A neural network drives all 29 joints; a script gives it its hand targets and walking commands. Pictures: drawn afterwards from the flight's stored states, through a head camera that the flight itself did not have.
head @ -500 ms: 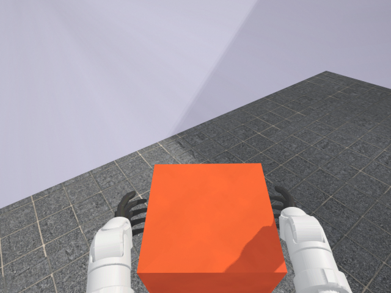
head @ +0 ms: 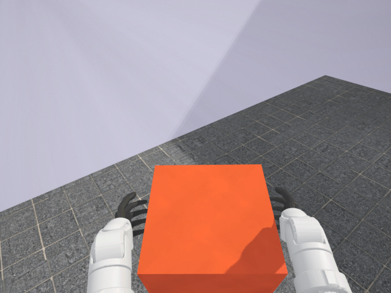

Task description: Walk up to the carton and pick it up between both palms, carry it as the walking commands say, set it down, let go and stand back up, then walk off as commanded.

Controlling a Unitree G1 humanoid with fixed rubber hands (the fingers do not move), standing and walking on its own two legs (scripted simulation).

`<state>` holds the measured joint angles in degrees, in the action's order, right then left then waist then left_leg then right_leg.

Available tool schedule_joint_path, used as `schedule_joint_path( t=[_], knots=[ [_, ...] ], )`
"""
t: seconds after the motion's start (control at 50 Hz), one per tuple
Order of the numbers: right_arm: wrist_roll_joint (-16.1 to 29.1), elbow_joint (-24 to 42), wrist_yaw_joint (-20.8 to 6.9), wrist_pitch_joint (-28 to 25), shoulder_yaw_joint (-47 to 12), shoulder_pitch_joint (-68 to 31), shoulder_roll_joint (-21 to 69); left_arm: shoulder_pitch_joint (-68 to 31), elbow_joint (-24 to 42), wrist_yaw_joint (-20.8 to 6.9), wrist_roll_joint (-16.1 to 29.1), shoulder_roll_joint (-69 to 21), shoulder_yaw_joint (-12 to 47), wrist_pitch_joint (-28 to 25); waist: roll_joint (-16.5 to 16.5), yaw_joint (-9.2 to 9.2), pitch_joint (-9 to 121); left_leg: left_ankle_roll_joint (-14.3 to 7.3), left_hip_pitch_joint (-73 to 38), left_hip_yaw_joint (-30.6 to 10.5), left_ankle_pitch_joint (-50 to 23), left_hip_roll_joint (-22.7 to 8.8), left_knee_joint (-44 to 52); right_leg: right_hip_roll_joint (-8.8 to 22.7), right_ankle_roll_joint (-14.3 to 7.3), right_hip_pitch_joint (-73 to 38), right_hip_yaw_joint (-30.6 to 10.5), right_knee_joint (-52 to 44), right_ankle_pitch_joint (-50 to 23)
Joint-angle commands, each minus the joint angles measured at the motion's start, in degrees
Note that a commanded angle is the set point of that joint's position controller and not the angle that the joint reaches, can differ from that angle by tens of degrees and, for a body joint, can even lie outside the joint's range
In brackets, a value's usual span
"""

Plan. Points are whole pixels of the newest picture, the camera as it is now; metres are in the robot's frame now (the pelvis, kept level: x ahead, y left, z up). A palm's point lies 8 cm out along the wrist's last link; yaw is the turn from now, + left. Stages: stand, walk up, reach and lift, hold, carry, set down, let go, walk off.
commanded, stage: hold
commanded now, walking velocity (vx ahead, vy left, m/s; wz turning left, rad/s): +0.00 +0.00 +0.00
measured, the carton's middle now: (209, 228) +0.33 -0.01 -0.03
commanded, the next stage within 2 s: carry in 0.28 s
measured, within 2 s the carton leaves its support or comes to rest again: neither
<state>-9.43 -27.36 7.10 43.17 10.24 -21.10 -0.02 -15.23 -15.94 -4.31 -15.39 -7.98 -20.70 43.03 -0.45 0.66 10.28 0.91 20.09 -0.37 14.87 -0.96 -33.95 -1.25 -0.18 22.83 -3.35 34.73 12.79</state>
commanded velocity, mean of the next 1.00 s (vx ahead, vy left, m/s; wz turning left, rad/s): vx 0.00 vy -0.15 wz -0.46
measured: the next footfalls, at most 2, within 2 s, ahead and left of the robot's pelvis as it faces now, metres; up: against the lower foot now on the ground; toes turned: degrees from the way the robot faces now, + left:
right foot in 0.90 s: +0.06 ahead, -0.21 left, +0.00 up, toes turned -9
left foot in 1.12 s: +0.03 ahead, -0.04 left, +0.00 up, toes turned -13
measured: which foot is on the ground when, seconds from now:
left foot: down 0.00-0.90, up 0.92-1.00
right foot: down 0.00-0.74, up 0.76-0.88, down 0.90-1.00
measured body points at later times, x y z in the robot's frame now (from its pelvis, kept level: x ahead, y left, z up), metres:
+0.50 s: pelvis -0.01 -0.02 +0.00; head -0.08 -0.03 +0.44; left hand +0.29 +0.14 +0.08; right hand +0.29 -0.21 +0.06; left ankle +0.03 +0.14 -0.73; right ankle +0.05 -0.12 -0.72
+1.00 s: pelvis -0.03 -0.13 -0.03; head -0.10 -0.12 +0.41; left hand +0.27 -0.03 +0.08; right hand +0.19 -0.37 +0.07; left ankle +0.01 +0.06 -0.71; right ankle +0.02 -0.20 -0.73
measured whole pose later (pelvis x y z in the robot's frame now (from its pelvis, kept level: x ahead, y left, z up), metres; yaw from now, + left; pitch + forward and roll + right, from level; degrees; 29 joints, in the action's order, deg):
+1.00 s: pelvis -0.03 -0.13 -0.03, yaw -13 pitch -1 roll +2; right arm -9.4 9.4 9.6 75.5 8.8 -15.5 4.2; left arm -13.1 15.8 8.4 -5.7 -8.3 -14.3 74.0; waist 1.1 0.6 8.7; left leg 9.7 24.0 3.4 32.9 -9.4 -54.7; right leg -5.6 -5.6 28.9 -1.4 49.9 19.8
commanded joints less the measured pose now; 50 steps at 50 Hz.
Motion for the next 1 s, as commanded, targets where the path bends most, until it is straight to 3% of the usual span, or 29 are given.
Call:
schedule_joint_path(
  t=[0.0,0.06,0.14,0.16,0.24,0.26,0.3,0.32,0.36,0.4,0.48,0.52,0.54,0.56,0.62,0.66,0.68,0.7,0.72,0.74,0.76,0.8,0.84,0.86,0.88,0.92,0.94,0.96,0.98],
  knots=[
    [15.9,16.4,-29.3,-3.4,-29.2,-38.5,65.7,-42.3,7.8,-15.4,19.8,-53.9,42.2,-2.1,0.0,-1.54,15.2,-0.7,-5.0,-3.9,1.3,5.4,12.4,-3.1,-0.7,-20.2,0.0,-10.4,-1.8],
    [14.5,15.4,-29.1,-3.1,-29.5,-34.3,65.1,-40.7,8.3,-15.3,21.0,-54.0,43.3,-2.1,0.7,0.3,16.6,-1.1,-6.8,-4.4,-1.4,5.4,13.0,-3.4,-0.6,-20.3,0.2,-10.3,-5.5],
    [16.3,16.8,-29.1,-3.6,-29.9,-38.5,67.7,-44.8,9.9,-15.7,21.4,-54.9,44.1,-2.3,-1.1,-1.91,17.2,-0.8,-6.1,-4.2,-0.3,5.4,13.0,-3.3,-0.9,-20.2,-0.2,-10.2,-3.8],
    [15.0,16.2,-28.9,-3.3,-28.6,-36.3,65.7,-41.8,8.9,-15.5,20.8,-55.3,44.3,-2.1,1.4,0.29,18.4,-1.0,-7.7,-5.0,-0.9,4.9,13.0,-3.8,-0.9,-21.1,0.3,-10.0,-5.0],
    [14.2,15.0,-28.8,-3.2,-28.1,-33.7,66.2,-42.7,10.7,-15.1,20.9,-55.8,44.9,-1.8,0.4,0.6,17.0,-1.0,-10.5,-4.5,-3.6,5.4,12.7,-3.5,-1.4,-19.2,-0.3,-11.0,-5.7],
    [14.7,13.7,-26.9,-3.2,-28.0,-39.6,62.2,-52.5,13.5,-14.8,24.2,-53.2,47.4,-1.8,5.8,-0.02,23.6,-0.4,-13.5,-2.7,-27.7,-7.9,-0.1,10.6,-0.3,-15.3,0.1,-0.2,-28.8],
    [15.7,17.4,-25.6,-2.7,-31.0,-38.5,61.6,-48.6,13.6,-14.1,25.7,-52.4,49.3,-0.9,3.4,0.29,26.0,-0.8,-15.2,-2.4,-27.6,-9.2,-2.9,8.8,-0.5,-9.9,-0.2,4.8,-29.8],
    [16.0,19.7,-24.7,-2.2,-32.5,-38.3,62.1,-48.6,14.3,-13.4,26.8,-53.2,49.9,-0.1,2.8,0.45,25.1,-1.2,-15.7,-3.1,-24.3,-10.0,-3.1,7.9,-0.2,-6.7,0.3,5.6,-25.2],
    [17.4,23.5,-23.6,-0.3,-33.1,-41.1,61.8,-49.8,17.2,-12.2,27.9,-54.3,51.6,2.3,-7.5,0.81,19.6,-4.7,-18.9,-11.9,-5.9,-16.2,6.9,2.4,1.0,8.7,3.8,12.0,2.3],
    [17.2,26.7,-22.1,2.0,-34.3,-41.0,61.8,-49.3,16.9,-11.1,28.6,-55.2,51.5,5.0,-6.9,0.58,17.1,-7.9,-15.3,-13.3,-2.7,-24.0,9.1,2.3,1.9,11.1,6.7,14.6,13.7],
    [20.7,37.0,-17.8,9.2,-37.5,-39.1,65.6,-45.3,26.6,-8.5,34.2,-58.1,53.7,12.3,-1.5,-1.19,16.5,-2.0,-4.4,-1.8,-0.7,-18.1,-0.5,2.3,0.7,-0.6,2.7,0.0,9.2],
    [20.2,37.4,-15.9,12.7,-35.4,-33.2,64.8,-45.1,31.8,-6.2,34.8,-55.6,53.7,15.5,7.4,-0.46,14.4,2.2,3.4,5.6,10.5,-8.9,-12.9,8.2,-3.4,-3.3,-11.3,-9.7,3.6],
    [23.2,43.1,-15.1,14.4,-38.1,-36.5,65.5,-41.1,32.3,-4.9,33.5,-54.2,51.0,17.5,20.8,-0.73,12.8,4.8,11.3,9.8,20.0,-0.6,-16.5,12.9,-6.2,-6.4,-21.5,-14.1,-4.1],
    [23.2,40.6,-14.8,16.4,-37.0,-32.8,64.0,-41.7,35.3,-3.9,33.7,-53.0,51.1,18.8,16.5,-0.88,11.4,4.3,10.0,6.3,22.1,1.6,-17.5,12.7,-7.9,-1.8,-24.7,-18.0,6.1],
    [24.2,40.6,-13.0,21.2,-36.0,-28.6,62.9,-33.8,33.7,-1.4,32.5,-51.7,49.9,23.7,7.4,-0.18,15.1,2.0,-2.5,4.1,11.6,-1.2,-8.2,7.9,-8.0,3.7,-17.6,-10.5,-12.5],
    [26.7,44.2,-12.5,23.2,-38.0,-28.2,64.4,-35.3,38.6,-0.5,33.0,-51.4,49.7,25.2,13.5,1.0,15.1,0.7,-14.8,5.3,7.6,-2.3,-0.2,3.2,-2.1,11.9,-12.3,-10.6,-6.7],
    [27.2,47.4,-12.1,23.7,-37.9,-29.3,63.7,-34.0,38.1,-0.3,32.5,-52.2,49.8,25.9,11.5,1.71,15.6,-0.2,-21.8,4.9,6.7,-3.7,3.5,0.4,-0.3,16.7,-8.6,-9.4,0.8],
    [26.7,44.6,-11.8,25.3,-36.3,-27.4,63.4,-35.6,37.8,-0.2,33.0,-51.7,49.9,27.5,1.1,2.62,13.7,-1.5,-26.4,-0.7,8.0,-11.0,9.2,-2.8,1.3,24.5,-3.8,-2.6,12.0],
    [29.4,48.7,-11.6,25.4,-36.5,-30.9,63.6,-36.2,41.5,0.1,33.7,-53.0,50.7,28.0,-17.8,1.3,16.4,-5.9,-21.5,-17.8,15.2,-29.7,15.1,-3.3,0.8,25.4,3.7,18.0,19.6],
    [28.8,48.1,-11.1,26.1,-35.8,-30.0,63.6,-36.8,40.8,0.1,34.0,-54.1,51.9,29.0,-20.4,0.59,12.9,-8.1,-10.6,-18.1,21.9,-36.2,19.0,2.0,1.2,25.2,3.7,31.2,17.7],
    [27.4,49.9,-10.7,26.7,-36.1,-28.5,62.5,-36.8,41.7,-0.1,34.6,-52.6,52.5,29.5,-11.8,-0.04,6.7,-6.9,-1.3,-15.6,22.2,-34.6,18.9,4.9,1.8,21.0,1.2,34.5,15.4],
    [25.9,50.1,-9.9,27.6,-35.2,-30.5,61.9,-38.0,41.3,-0.1,35.3,-52.9,51.1,30.6,-8.3,-1.46,9.2,-0.4,-1.7,0.0,1.8,-26.4,8.2,6.1,2.2,11.7,1.7,22.5,11.0],
    [26.7,55.4,-8.6,27.9,-36.4,-33.8,61.7,-32.1,37.4,-0.1,34.7,-53.5,48.8,31.7,-7.1,-2.27,14.6,3.5,-3.4,9.1,-15.3,-19.9,-8.1,0.6,0.5,0.6,2.3,6.9,12.8],
    [27.5,52.7,-9.0,28.4,-35.6,-32.2,63.3,-37.0,42.8,0.3,35.8,-53.2,50.1,31.6,-7.2,-2.02,13.4,4.7,0.1,7.2,-11.8,-19.4,-13.0,-0.4,0.5,-0.2,1.7,1.4,10.7],
    [25.7,50.2,-8.4,29.1,-35.2,-28.8,61.7,-31.7,38.3,0.2,34.7,-53.1,48.9,32.1,-0.2,-2.51,11.5,5.9,7.7,8.5,2.3,-14.1,-18.7,0.3,-1.3,-4.0,-4.5,-5.0,9.0],
    [26.0,51.8,-9.1,29.2,-37.1,-29.2,63.0,-33.1,41.4,0.5,34.3,-51.2,48.4,31.1,21.0,-1.09,11.7,7.9,21.6,8.3,28.2,-1.3,-31.3,13.2,-8.4,-8.8,-29.1,-12.3,-14.3],
    [26.3,51.3,-9.5,29.1,-36.8,-29.9,63.9,-34.0,41.6,0.6,34.7,-53.1,49.3,31.2,14.8,-0.95,11.3,8.0,18.9,3.7,25.2,-4.7,-32.4,11.3,-10.4,-6.1,-24.3,-9.7,-13.0],
    [29.3,55.4,-10.1,28.7,-40.8,-34.4,64.8,-29.3,40.8,0.3,32.7,-52.1,47.0,30.8,15.8,-2.15,8.6,8.4,20.0,5.3,23.7,-2.9,-33.4,10.7,-9.1,-5.1,-26.2,-12.9,-7.6],
    [28.7,55.1,-10.4,28.4,-40.6,-33.3,64.9,-30.6,43.3,0.1,33.7,-53.1,49.0,30.3,11.2,-1.94,9.9,7.0,17.1,3.9,22.3,-2.8,-27.4,9.6,-10.4,-6.9,-26.3,-11.6,-9.9]
  ],
)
